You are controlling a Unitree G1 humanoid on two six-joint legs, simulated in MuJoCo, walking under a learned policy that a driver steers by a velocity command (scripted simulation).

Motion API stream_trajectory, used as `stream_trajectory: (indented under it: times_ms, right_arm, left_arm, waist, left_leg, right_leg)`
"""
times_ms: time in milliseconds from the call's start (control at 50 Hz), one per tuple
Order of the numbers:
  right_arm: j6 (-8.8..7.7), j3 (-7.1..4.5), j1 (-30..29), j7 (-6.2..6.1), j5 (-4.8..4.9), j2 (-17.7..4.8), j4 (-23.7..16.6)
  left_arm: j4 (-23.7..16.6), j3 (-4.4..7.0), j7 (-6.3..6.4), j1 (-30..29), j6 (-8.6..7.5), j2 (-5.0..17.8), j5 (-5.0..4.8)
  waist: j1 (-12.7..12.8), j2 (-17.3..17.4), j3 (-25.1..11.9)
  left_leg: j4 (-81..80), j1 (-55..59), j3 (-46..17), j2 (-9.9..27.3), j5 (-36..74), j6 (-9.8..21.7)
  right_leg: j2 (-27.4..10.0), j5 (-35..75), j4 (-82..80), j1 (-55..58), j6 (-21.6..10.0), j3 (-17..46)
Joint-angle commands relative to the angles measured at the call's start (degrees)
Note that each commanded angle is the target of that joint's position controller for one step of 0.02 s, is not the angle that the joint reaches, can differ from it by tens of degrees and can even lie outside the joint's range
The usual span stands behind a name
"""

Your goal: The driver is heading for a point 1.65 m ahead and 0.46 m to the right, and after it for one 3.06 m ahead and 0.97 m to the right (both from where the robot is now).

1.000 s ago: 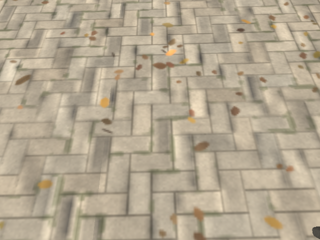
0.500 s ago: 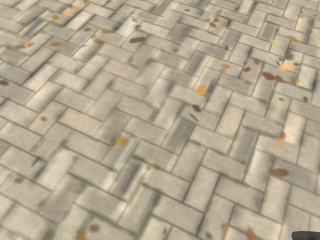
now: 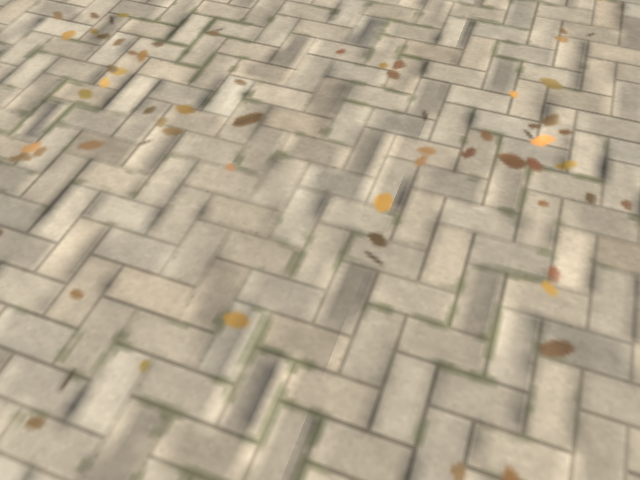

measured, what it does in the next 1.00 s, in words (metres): walks ahead, turning right: right foot, then left foot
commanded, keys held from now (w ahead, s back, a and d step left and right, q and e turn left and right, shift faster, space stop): e+shift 0.62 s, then q+shift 0.10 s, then w+q+shift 0.28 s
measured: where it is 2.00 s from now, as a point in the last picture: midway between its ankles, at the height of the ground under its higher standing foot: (434, 291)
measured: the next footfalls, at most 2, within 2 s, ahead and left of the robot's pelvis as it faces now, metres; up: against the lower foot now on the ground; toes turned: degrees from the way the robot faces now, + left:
right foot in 0.36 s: +0.01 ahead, -0.16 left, +0.00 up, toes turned -24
left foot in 0.86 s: +0.14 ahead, +0.00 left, +0.00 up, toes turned -39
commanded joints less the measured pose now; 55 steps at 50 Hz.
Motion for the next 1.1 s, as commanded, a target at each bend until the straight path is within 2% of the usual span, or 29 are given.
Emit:
stream_trajectory:
  times_ms: [20, 40, 60, 80, 100, 160, 220, 320, 340, 360, 380, 400, 420, 460, 520, 620, 720, 740, 780, 820, 840, 860, 880, 900, 920, 960, 980, 1020, 1100]
  right_arm:
    - [-0.86, -3.20, 4.97, -0.01, -0.07, -7.25, -3.05]
    - [-0.78, -3.86, 5.77, 0.04, -0.64, -9.62, -2.73]
    - [-1.38, -3.22, 4.03, -0.04, -1.33, -8.28, -4.19]
    - [-1.83, -2.53, 2.14, -0.28, -1.15, -6.58, -5.40]
    - [-2.01, -2.52, -1.06, -0.51, -0.64, -6.47, -6.03]
    - [-1.82, -3.27, -1.39, -1.18, -0.32, -8.73, -5.25]
    - [-1.07, -4.02, 0.20, -0.96, -0.01, -10.31, -4.53]
    - [-1.21, -4.91, -0.96, 1.61, 2.68, -11.47, -3.15]
    - [-1.23, -4.61, 0.44, 2.00, 2.91, -9.86, -2.14]
    - [-1.46, -4.22, 1.52, 2.22, 1.90, -8.37, -2.42]
    - [-2.22, -2.57, -2.52, 1.80, -0.95, -4.18, -8.12]
    - [-2.31, -3.08, -6.55, 1.19, -0.72, -6.79, -8.15]
    - [-2.41, -3.18, -7.93, 0.81, 0.83, -7.62, -8.47]
    - [-2.49, -3.70, -6.16, -0.42, 0.01, -8.79, -6.94]
    - [-2.47, -3.43, -3.41, -0.05, -0.48, -7.38, -5.29]
    - [-2.40, -2.15, -6.14, 0.49, 0.45, -5.07, -5.14]
    - [-2.18, -1.41, -4.28, 1.76, 0.86, -5.47, -3.70]
    - [-2.44, -0.79, -3.22, 2.34, 1.03, -4.48, -3.38]
    - [-3.22, -0.87, -2.90, 3.28, 2.84, -5.34, -3.33]
    - [-4.57, -0.92, -0.35, 3.53, 3.51, -5.71, -2.22]
    - [-5.43, -0.98, 4.03, 3.45, 3.38, -5.90, -0.64]
    - [-6.34, -1.18, 10.79, 3.40, 2.93, -7.27, 1.48]
    - [-7.08, -2.73, 16.21, 3.89, 2.20, -13.36, 2.88]
    - [-7.65, -3.11, 18.95, 4.55, 1.13, -13.81, 2.86]
    - [-8.14, -2.53, 17.96, 4.44, 1.35, -11.43, 2.53]
    - [-7.71, -1.89, 18.93, 3.73, 2.16, -8.80, 2.08]
    - [-7.04, -1.36, 19.87, 3.12, 2.61, -7.22, 2.27]
    - [-5.58, -0.31, 21.04, 2.03, 3.11, -4.28, 2.66]
    - [-4.05, -0.88, 19.67, 0.27, 3.14, -6.81, 2.02]
  left_arm:
    - [-7.65, 2.16, 0.63, -6.30, -0.17, 6.98, -0.73]
    - [-8.51, 1.76, 0.42, -5.19, 0.18, 5.04, -0.81]
    - [-8.77, 2.50, 0.23, -4.15, 0.43, 6.45, 0.00]
    - [-8.19, 3.55, -0.18, -2.99, 0.79, 8.44, -0.03]
    - [-7.74, 3.64, -0.39, -1.84, 1.41, 7.62, -0.52]
    - [-9.15, 2.59, -1.23, -4.18, 2.35, 4.38, -0.73]
    - [-11.51, 1.77, -2.70, -6.88, 2.46, 2.48, -0.59]
    - [-11.44, 3.86, -2.96, -2.76, 4.00, 5.58, -0.92]
    - [-10.16, 4.99, -2.20, 1.44, 3.99, 7.17, -0.72]
    - [-9.44, 7.25, -1.07, 7.24, 3.61, 13.20, -0.62]
    - [-11.09, 8.41, -0.82, 6.40, 2.80, 21.50, 1.05]
    - [-11.49, 7.34, -1.88, 7.02, 0.49, 17.87, 2.35]
    - [-10.84, 6.34, -1.92, 5.19, -0.93, 15.76, 1.92]
    - [-11.20, 5.02, -0.62, -1.30, -1.03, 11.59, -0.59]
    - [-12.42, 4.47, 0.89, -4.26, -0.27, 10.85, 0.23]
    - [-12.08, 5.00, 1.72, -2.53, 0.36, 12.09, -0.44]
    - [-11.08, 2.11, 0.88, -2.35, 0.57, 7.23, 1.56]
    - [-10.09, 1.06, 0.48, -0.85, 0.33, 5.08, 1.67]
    - [-8.95, 1.51, -0.68, 1.78, -0.46, 8.58, 1.60]
    - [-8.13, 1.11, -1.01, 1.29, -2.04, 8.54, 1.63]
    - [-8.27, 0.70, -0.75, -0.16, -2.84, 7.13, 1.32]
    - [-9.36, 0.03, -0.35, -2.80, -3.73, 4.51, 1.10]
    - [-12.59, -0.01, -0.27, -4.95, -5.38, 3.35, -0.04]
    - [-14.31, 0.43, 0.04, -9.75, -7.28, 5.79, -1.78]
    - [-14.27, 0.69, -0.24, -10.92, -8.71, 6.90, -2.47]
    - [-13.89, 0.27, -1.04, -12.76, -10.36, 4.99, 0.37]
    - [-13.82, 0.39, -1.51, -13.65, -10.63, 4.41, 1.06]
    - [-13.49, 0.22, -2.35, -14.65, -10.55, 2.64, 0.76]
    - [-13.94, -0.40, -3.36, -19.21, -10.69, -0.55, 0.06]
  waist:
    - [-3.17, 1.15, -5.88]
    - [-2.66, 12.44, -5.49]
    - [-2.07, 13.70, -6.60]
    - [-1.01, 7.19, -6.81]
    - [0.70, 4.32, -5.76]
    - [-1.09, 6.48, -3.41]
    - [-2.91, 7.12, -5.27]
    - [0.17, 8.95, -7.59]
    - [2.10, 6.24, -8.76]
    - [4.52, -3.69, -9.30]
    - [1.89, -20.13, -11.26]
    - [5.63, -10.48, -16.97]
    - [4.05, -7.81, -13.17]
    - [-0.05, -4.60, -7.00]
    - [-2.36, -4.97, -9.02]
    - [-0.98, -6.78, -8.78]
    - [1.32, -9.52, -10.66]
    - [1.71, -8.88, -12.06]
    - [2.69, -10.52, -6.46]
    - [0.53, -10.19, -0.05]
    - [-1.42, -8.60, 0.99]
    - [-3.30, -2.42, 1.17]
    - [-2.92, 10.87, 2.84]
    - [-5.88, 12.85, 6.70]
    - [-5.62, 9.13, 7.69]
    - [-5.95, 5.63, 4.18]
    - [-5.98, 5.59, 3.05]
    - [-5.73, 7.02, 2.25]
    - [-6.20, 9.23, 2.76]
  left_leg:
    - [-8.36, 11.84, -8.71, 7.84, 6.72, 4.30]
    - [-14.47, 14.69, -18.62, 18.93, 16.45, 9.69]
    - [-15.31, 14.75, -23.69, 27.43, 28.04, 14.97]
    - [-14.76, 13.08, -20.63, 27.22, 31.63, 15.80]
    - [-14.50, 11.52, -14.72, 24.26, 29.69, 13.79]
    - [-15.46, 10.57, -3.16, 19.07, 26.77, 10.91]
    - [-13.45, 12.09, 3.07, 19.03, 28.03, 10.01]
    - [-5.07, 11.40, 8.24, 21.10, 29.52, 5.20]
    - [2.36, 7.75, 11.05, 18.62, 28.93, 2.29]
    - [16.96, -5.64, 13.37, 13.68, 14.94, -2.43]
    - [33.82, -27.21, 9.12, 3.73, -22.26, -7.22]
    - [41.53, -28.86, -4.15, 2.97, -23.25, -6.90]
    - [41.56, -29.71, -6.17, 3.51, -18.07, -5.39]
    - [34.90, -28.85, -7.60, 4.77, -7.55, -4.24]
    - [30.43, -21.11, -7.17, 1.62, -0.32, -5.08]
    - [15.72, -17.76, -8.88, -2.20, 2.28, -6.25]
    - [10.92, -8.54, -5.72, 1.87, 1.67, -5.44]
    - [8.70, -4.99, -4.67, 2.46, 1.84, -4.57]
    - [5.96, -2.66, -0.48, 0.31, -0.32, -1.47]
    - [0.05, -0.39, -0.26, 0.10, -4.37, 2.34]
    - [-3.47, 1.77, -3.16, 1.46, -6.16, 4.38]
    - [-9.25, 6.02, -14.10, 6.64, -11.88, 7.60]
    - [-20.97, 12.94, -38.82, 15.60, -30.02, 16.13]
    - [-27.81, 15.82, -55.74, 21.67, -36.34, 20.87]
    - [-26.54, 17.97, -52.78, 21.19, -31.82, 19.53]
    - [-24.47, 22.71, -41.42, 15.44, -17.92, 16.10]
    - [-23.63, 23.45, -37.12, 13.21, -12.45, 14.82]
    - [-23.60, 20.55, -31.53, 10.31, -5.54, 13.43]
    - [-22.74, 6.50, -26.76, 6.80, 0.78, 12.09]
  right_leg:
    - [-3.37, 8.52, 0.69, -11.57, -4.39, 8.25]
    - [1.72, -3.30, 11.75, -18.32, -0.74, -0.80]
    - [-1.10, -17.72, 26.08, -21.68, 1.29, -2.15]
    - [-3.31, -17.21, 33.62, -21.42, 1.98, -0.70]
    - [-4.96, -13.80, 34.72, -20.85, 2.67, -0.90]
    - [-6.17, -5.24, 28.23, -19.68, 4.40, -5.00]
    - [-5.78, -4.63, 16.97, -13.80, 3.40, -8.32]
    - [-1.82, 0.93, -0.01, -0.35, -1.15, -13.76]
    - [0.27, 5.54, -5.47, 7.54, -3.40, -13.10]
    - [-4.38, 27.80, -9.51, 20.54, -7.78, -2.00]
    - [-19.03, 43.46, -10.83, 28.54, -20.21, 25.72]
    - [-22.58, 35.58, -14.19, 25.75, -24.63, 29.30]
    - [-20.01, 28.26, -15.52, 22.69, -22.22, 24.39]
    - [-14.05, 21.16, -15.74, 15.78, -16.14, 17.65]
    - [-9.97, 25.75, -14.66, 9.85, -14.40, 14.08]
    - [-7.16, 17.73, -13.07, 8.94, -12.82, 18.48]
    - [-9.66, 24.53, -8.77, 7.37, -12.90, 16.63]
    - [-9.57, 12.52, -10.65, 6.57, -12.80, 16.54]
    - [-9.38, -20.01, -15.53, 1.41, -13.29, 18.77]
    - [-9.48, -28.65, -16.00, -2.42, -12.72, 18.90]
    - [-8.34, -26.81, -12.55, -3.08, -11.47, 16.49]
    - [-4.48, -20.49, -0.33, -7.37, -9.06, 10.13]
    - [3.81, -12.70, 15.64, -20.67, -4.22, -3.17]
    - [3.60, -15.68, 24.63, -32.14, -3.70, 0.30]
    - [1.22, -10.02, 26.99, -35.02, -4.24, 3.03]
    - [0.39, -2.31, 25.12, -34.71, -3.67, 1.85]
    - [-0.01, 0.43, 22.08, -33.28, -2.82, 1.18]
    - [0.56, 3.21, 14.85, -28.18, -0.75, -0.75]
    - [4.81, 9.40, 0.03, -13.02, 2.17, -3.99]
